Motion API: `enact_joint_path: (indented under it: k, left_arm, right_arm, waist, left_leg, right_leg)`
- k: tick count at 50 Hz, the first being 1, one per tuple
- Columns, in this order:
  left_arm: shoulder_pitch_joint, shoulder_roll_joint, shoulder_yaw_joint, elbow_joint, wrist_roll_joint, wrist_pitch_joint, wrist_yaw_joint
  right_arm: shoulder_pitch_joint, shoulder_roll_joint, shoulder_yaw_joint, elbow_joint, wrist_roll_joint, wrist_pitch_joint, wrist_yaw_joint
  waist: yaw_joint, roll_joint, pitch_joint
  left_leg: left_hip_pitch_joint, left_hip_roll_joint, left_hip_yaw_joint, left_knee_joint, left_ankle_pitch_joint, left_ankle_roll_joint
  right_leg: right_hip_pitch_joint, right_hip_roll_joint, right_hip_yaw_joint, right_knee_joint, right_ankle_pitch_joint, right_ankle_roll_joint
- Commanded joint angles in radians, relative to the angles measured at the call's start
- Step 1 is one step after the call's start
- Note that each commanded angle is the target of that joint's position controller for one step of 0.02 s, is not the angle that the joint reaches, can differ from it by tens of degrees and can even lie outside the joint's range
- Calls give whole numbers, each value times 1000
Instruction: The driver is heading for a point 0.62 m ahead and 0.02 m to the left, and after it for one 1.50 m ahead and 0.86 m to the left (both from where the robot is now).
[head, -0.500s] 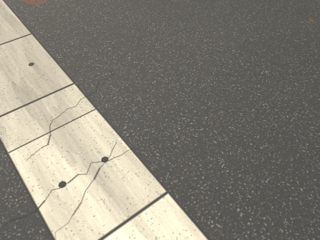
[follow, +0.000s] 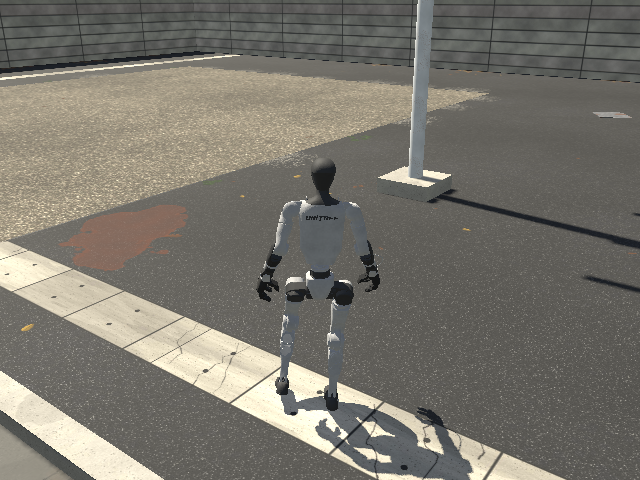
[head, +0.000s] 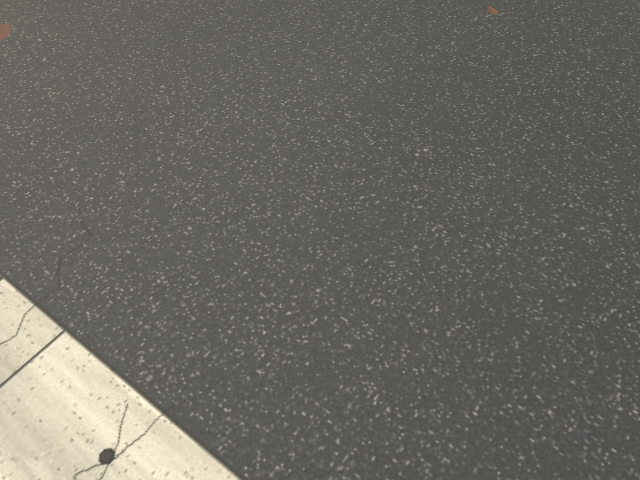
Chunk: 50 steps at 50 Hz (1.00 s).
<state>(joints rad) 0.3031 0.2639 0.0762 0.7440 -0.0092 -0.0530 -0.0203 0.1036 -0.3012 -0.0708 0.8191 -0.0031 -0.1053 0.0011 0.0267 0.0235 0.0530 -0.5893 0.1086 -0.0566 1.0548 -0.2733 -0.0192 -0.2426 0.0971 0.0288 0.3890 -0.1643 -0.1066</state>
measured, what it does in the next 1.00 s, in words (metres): walks ahead: left foot, then right foot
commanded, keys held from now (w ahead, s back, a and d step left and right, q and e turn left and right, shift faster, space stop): w+e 0.20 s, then w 0.48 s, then w+q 0.32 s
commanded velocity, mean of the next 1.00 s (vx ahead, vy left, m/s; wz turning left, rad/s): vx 0.50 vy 0.00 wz -0.17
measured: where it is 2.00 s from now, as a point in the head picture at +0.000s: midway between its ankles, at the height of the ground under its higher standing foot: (349, 235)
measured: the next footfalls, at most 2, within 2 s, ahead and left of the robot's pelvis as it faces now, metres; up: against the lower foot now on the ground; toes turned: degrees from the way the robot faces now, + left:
left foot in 0.28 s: +0.36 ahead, +0.13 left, +0.00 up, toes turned -12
right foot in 0.80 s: +0.57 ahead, -0.18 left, +0.00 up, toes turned -12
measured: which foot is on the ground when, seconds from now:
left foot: up 0.00-0.26, down 0.28-0.80, up 0.82-1.00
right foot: down 0.00-0.30, up 0.32-0.78, down 0.80-1.00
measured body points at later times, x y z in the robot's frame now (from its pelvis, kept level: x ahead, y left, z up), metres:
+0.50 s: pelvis +0.29 +0.05 +0.00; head +0.31 +0.05 +0.45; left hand +0.47 +0.29 -0.11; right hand +0.30 -0.24 -0.12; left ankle +0.32 +0.14 -0.74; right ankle +0.25 -0.10 -0.67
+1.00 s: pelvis +0.53 -0.07 +0.00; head +0.55 -0.08 +0.45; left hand +0.67 +0.19 -0.10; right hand +0.59 -0.36 -0.13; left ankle +0.56 +0.08 -0.66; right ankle +0.53 -0.17 -0.74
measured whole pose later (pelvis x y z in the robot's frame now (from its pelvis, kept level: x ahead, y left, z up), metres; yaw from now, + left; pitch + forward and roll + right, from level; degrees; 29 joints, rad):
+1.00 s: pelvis +0.53 -0.07 +0.00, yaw -6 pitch +1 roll -1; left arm 0.26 0.26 0.06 0.76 0.01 -0.09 -0.01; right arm 0.26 -0.32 -0.06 0.83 0.03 -0.04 0.00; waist 0.01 0.05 0.02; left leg -0.58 0.09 -0.04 1.12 -0.28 0.00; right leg -0.20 0.01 -0.12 0.36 -0.18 -0.04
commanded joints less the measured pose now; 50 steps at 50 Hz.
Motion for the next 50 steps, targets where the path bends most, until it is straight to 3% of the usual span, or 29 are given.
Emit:
enact_joint_path:
  k: [1,5,9,12,13,14,15,16,17,18,19,20,21,23,26,28,31,34,36,38,39,40,41,42,43,45,47,50]
  left_arm:
    - [-19,175,44,-78,-4,-23,25]
    - [33,176,46,-60,-10,-15,37]
    - [84,170,47,-34,-17,-7,40]
    - [80,164,46,-28,-11,5,49]
    - [73,154,42,-28,-9,9,49]
    - [68,124,30,-32,-5,9,45]
    - [68,84,11,-50,11,8,42]
    - [235,16,-8,-52,-20,-3,38]
    - [228,101,0,-31,-32,-9,42]
    - [103,161,15,-46,-32,-11,40]
    - [22,158,13,-66,-20,-12,42]
    - [-31,147,14,-83,-3,-17,40]
    - [-30,133,15,-87,0,-18,35]
    - [-7,95,7,-81,-4,-16,29]
    - [-83,62,-9,-113,5,-16,28]
    - [-141,50,-17,-125,4,-21,22]
    - [-231,43,-23,-142,-3,-28,11]
    - [-309,52,-22,-167,-12,-32,-2]
    - [-338,67,-17,-186,-13,-39,-11]
    - [-254,103,0,-168,-9,-47,-12]
    - [-130,144,23,-130,-2,-48,-5]
    - [45,207,46,-99,15,-47,7]
    - [138,304,68,-83,28,-33,14]
    - [159,222,48,-75,21,-29,13]
    - [98,173,29,-74,13,-30,14]
    - [-27,106,7,-73,12,-36,8]
    - [-94,83,4,-63,20,-53,4]
    - [-107,104,17,-34,25,-71,10]
  right_arm:
    - [-22,-69,-17,-65,-14,6,-6]
    - [-154,-40,-2,-109,-2,-3,8]
    - [-212,-70,-5,-146,10,-17,24]
    - [-158,-99,-15,-137,10,-32,33]
    - [-96,-108,-21,-120,6,-38,32]
    - [3,-136,-36,-94,-5,-43,28]
    - [155,-182,-47,-80,-19,-44,23]
    - [276,-261,-72,-28,-23,-30,27]
    - [278,-172,-51,-25,14,-26,36]
    - [219,-111,-34,-40,19,-21,34]
    - [159,-95,-25,-53,6,-13,31]
    - [125,-76,-17,-50,-2,-7,30]
    - [113,-63,-9,-48,-12,-9,26]
    - [124,-61,-7,-35,-4,-12,24]
    - [154,-113,-18,-15,10,-14,16]
    - [169,-129,-21,-7,14,-6,11]
    - [211,-141,-20,10,23,5,10]
    - [269,-148,-18,37,29,19,10]
    - [289,-155,-18,50,34,31,8]
    - [268,-178,-23,50,36,43,2]
    - [261,-165,-17,45,34,44,1]
    - [242,-114,3,20,17,39,2]
    - [345,-1,38,-8,10,21,3]
    - [331,-66,24,6,33,8,4]
    - [258,-134,1,-15,53,6,6]
    - [184,-116,-3,-29,38,19,2]
    - [216,-78,-5,-21,34,49,1]
    - [191,-44,-5,-39,30,74,1]
  waist:
    - [-28,-54,-69]
    - [24,-101,-39]
    - [43,-115,-30]
    - [16,-153,-44]
    - [-16,-164,-64]
    - [-61,-153,-131]
    - [-125,-69,-273]
    - [-67,278,-397]
    - [-92,228,-347]
    - [-115,120,-201]
    - [-99,42,-131]
    - [-82,25,-69]
    - [-53,51,-63]
    - [-35,78,-72]
    - [-47,59,-52]
    - [-64,50,-46]
    - [-97,51,-29]
    - [-121,54,-10]
    - [-111,60,5]
    - [-43,69,-32]
    - [20,51,-109]
    - [100,1,-248]
    - [78,-252,-402]
    - [99,-262,-435]
    - [91,-198,-273]
    - [34,-134,-123]
    - [-23,-149,-71]
    - [-47,-101,-36]
  left_leg:
    - [-60,-9,0,-159,150,-38]
    - [15,-69,8,-441,365,-39]
    - [49,-92,-18,-549,361,-18]
    - [106,-94,-11,-577,255,16]
    - [188,-105,15,-606,243,38]
    - [347,-95,19,-621,251,73]
    - [607,52,-129,-582,238,139]
    - [948,262,-596,-671,22,316]
    - [942,286,-748,-758,-222,315]
    - [815,245,-602,-775,-239,269]
    - [689,204,-477,-785,-145,241]
    - [579,167,-390,-809,-35,238]
    - [519,138,-329,-826,47,230]
    - [477,111,-257,-860,143,238]
    - [462,122,-186,-906,243,263]
    - [461,103,-124,-919,270,246]
    - [456,76,-50,-912,297,218]
    - [510,106,-53,-887,296,208]
    - [547,132,-86,-847,322,196]
    - [552,130,-91,-752,450,172]
    - [511,83,-57,-613,551,147]
    - [352,28,-16,-361,422,107]
    - [-26,-116,65,18,-65,34]
    - [-137,-113,-51,178,-305,33]
    - [-204,-65,-61,229,-240,40]
    - [-162,0,-33,159,-100,37]
    - [-59,30,-42,107,-26,27]
    - [-79,32,-53,53,66,9]
  right_leg:
    - [55,-243,248,-182,254,-175]
    - [17,-195,216,-170,125,-117]
    - [87,-231,296,-99,81,-101]
    - [164,-267,351,-17,142,-85]
    - [170,-255,345,31,220,-72]
    - [154,-200,310,152,315,-44]
    - [30,-142,245,413,193,-7]
    - [-344,11,138,758,-296,75]
    - [-489,-33,182,892,-413,80]
    - [-537,-72,179,925,-328,78]
    - [-512,-111,135,902,-258,76]
    - [-496,-140,119,838,-211,76]
    - [-445,-172,110,787,-175,73]
    - [-400,-191,76,711,-161,78]
    - [-429,-212,42,556,-84,100]
    - [-413,-210,25,429,31,106]
    - [-349,-181,-8,268,167,111]
    - [-331,-160,-20,189,181,102]
    - [-310,-146,-14,141,122,83]
    - [-165,-118,-30,77,91,57]
    - [28,-105,-41,54,100,32]
    - [312,-233,76,101,121,-23]
    - [666,-502,473,59,13,-158]
    - [633,-532,650,-43,-125,-187]
    - [512,-496,511,-68,-147,-146]
    - [273,-412,301,-140,-73,-105]
    - [127,-373,177,-215,10,-87]
    - [84,-374,53,-262,146,-96]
